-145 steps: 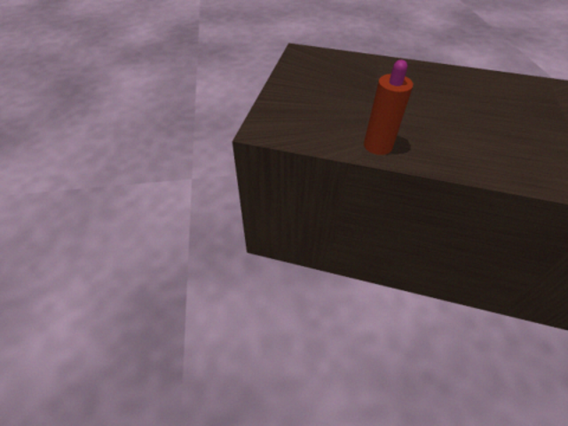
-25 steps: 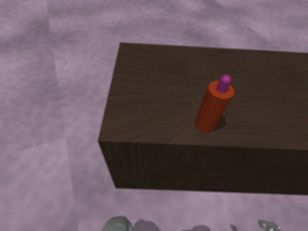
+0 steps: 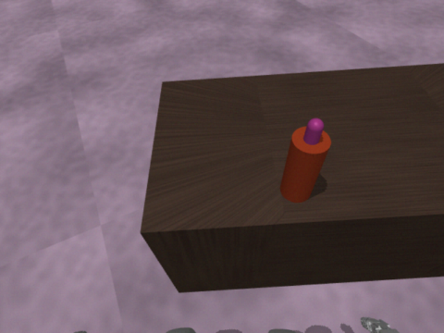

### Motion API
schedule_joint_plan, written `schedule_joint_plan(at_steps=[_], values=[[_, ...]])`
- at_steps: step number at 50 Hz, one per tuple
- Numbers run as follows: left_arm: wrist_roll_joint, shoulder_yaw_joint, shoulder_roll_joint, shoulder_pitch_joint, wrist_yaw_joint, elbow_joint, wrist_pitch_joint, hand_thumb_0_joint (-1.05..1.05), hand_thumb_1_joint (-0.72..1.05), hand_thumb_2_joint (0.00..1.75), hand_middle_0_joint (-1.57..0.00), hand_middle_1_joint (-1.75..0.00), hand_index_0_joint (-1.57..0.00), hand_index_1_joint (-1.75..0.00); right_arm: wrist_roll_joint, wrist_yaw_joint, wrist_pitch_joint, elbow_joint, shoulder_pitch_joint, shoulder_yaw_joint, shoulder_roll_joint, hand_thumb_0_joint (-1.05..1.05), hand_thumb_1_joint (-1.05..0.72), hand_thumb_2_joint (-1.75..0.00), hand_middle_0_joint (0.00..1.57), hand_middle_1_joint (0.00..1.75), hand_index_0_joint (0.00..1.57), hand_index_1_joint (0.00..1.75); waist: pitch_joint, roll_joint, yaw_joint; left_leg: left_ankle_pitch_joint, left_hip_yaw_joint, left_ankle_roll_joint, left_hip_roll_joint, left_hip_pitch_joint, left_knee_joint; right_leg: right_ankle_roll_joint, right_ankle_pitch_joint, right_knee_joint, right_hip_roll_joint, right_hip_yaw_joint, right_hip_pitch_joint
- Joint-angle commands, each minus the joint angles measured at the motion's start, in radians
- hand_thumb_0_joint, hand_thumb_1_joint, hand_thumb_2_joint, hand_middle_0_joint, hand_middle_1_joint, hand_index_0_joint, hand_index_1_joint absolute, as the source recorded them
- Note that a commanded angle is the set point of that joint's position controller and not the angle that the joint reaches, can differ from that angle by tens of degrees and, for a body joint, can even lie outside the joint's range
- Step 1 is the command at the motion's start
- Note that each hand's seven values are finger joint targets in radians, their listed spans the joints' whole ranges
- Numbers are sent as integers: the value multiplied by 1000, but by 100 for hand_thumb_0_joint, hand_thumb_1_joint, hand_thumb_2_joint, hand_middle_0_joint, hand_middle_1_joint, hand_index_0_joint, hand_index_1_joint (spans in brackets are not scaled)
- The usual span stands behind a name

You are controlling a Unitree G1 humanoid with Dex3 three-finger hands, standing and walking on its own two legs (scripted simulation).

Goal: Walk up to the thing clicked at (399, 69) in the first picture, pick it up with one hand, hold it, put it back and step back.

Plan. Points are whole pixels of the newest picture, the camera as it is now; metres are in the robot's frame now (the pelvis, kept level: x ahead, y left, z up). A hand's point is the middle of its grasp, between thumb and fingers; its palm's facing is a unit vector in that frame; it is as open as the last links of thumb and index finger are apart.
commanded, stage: walk up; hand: right
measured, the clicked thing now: (304, 160) +0.48 -0.18 -0.03
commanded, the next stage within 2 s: stand in 0.96 s
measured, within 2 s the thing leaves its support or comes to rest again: neither
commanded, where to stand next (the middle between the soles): +0.06 +0.01 m, yaw +3 degrees
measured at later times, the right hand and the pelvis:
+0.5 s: hand out of the picture +0.08 -0.25 -0.13, palm faces -0.01 +0.94 -0.34, open 7.4 cm; pelvis +0.00 +0.00 +0.02, yaw +0 degrees
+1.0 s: hand out of the picture +0.10 -0.24 -0.14, palm faces -0.04 +0.95 -0.32, open 7.4 cm; pelvis +0.01 +0.00 +0.02, yaw +1 degrees
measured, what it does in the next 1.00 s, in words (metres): stands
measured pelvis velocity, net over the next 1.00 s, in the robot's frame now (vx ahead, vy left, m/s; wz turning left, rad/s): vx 0.01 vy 0.00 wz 0.02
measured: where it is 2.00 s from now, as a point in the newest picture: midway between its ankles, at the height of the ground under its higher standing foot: outside the picture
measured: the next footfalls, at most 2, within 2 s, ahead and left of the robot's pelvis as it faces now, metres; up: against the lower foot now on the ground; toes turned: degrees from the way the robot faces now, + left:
none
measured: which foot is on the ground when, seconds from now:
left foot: down 0.00-1.00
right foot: down 0.00-1.00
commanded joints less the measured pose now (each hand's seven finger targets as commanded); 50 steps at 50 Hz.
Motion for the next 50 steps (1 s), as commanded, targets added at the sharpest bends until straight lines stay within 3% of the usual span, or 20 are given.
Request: schedule_joint_plan(at_steps=[1,8,13,19,26,34,39,47,50], values=[[-3,52,223,-79,8,-50,-23,0,90,90,-20,-30,-20,-30,-10,-8,-28,-21,-40,-37,-210,0,-90,-90,20,30,20,30,-101,-111,-9,49,-149,41,103,85,-172,-51,76,-238,-119,145,-12],[-11,45,207,-123,2,20,-18,0,90,90,-20,-30,-20,-30,-18,-10,-45,63,-73,-22,-206,0,-90,-90,20,30,20,30,-139,-16,7,151,-156,26,119,85,-283,-40,208,-258,-101,110,129],[-9,42,203,-155,-1,56,-11,0,90,90,-20,-30,-20,-30,-21,-14,-45,98,-106,-19,-208,0,-90,-90,20,30,20,30,-133,1,6,114,-155,20,122,93,-321,-33,199,-317,-103,102,143],[-5,44,205,-179,-4,88,-10,0,90,90,-20,-30,-20,-30,-21,-17,-47,123,-103,-21,-205,0,-90,-90,20,30,20,30,-155,-20,-4,170,-138,19,119,139,-322,-25,250,-342,-111,99,154],[-1,42,193,-184,-6,118,-9,0,90,90,-20,-30,-20,-30,-23,-18,-41,140,-113,-23,-203,0,-90,-90,20,30,20,30,-118,-26,-12,93,-150,16,120,137,-347,-20,167,-384,-106,97,116],[1,44,196,-161,-4,135,-12,0,90,90,-20,-30,-20,-30,-22,-16,-36,147,-119,-25,-200,0,-90,-90,20,30,20,30,-130,-44,-11,125,-150,15,118,178,-337,-14,171,-402,-113,95,101],[2,44,194,-153,-4,138,-10,0,90,90,-20,-30,-20,-30,-24,-17,-35,146,-125,-27,-197,0,-90,-90,20,30,20,30,-106,-40,-10,74,-161,13,113,142,-360,-12,159,-401,-109,89,104],[4,48,192,-149,-3,133,-9,0,90,90,-20,-30,-20,-30,-26,-19,-35,149,-120,-28,-195,0,-90,-90,20,30,20,30,-127,-29,-8,123,-160,12,115,141,-352,-12,191,-391,-114,82,130],[5,34,187,-121,1,131,-10,0,90,90,-20,-30,-20,-30,-33,-22,-45,145,-115,-26,-191,0,-90,-90,20,30,20,30,-143,-43,-12,191,-153,10,125,184,-355,-14,187,-379,-116,78,122]])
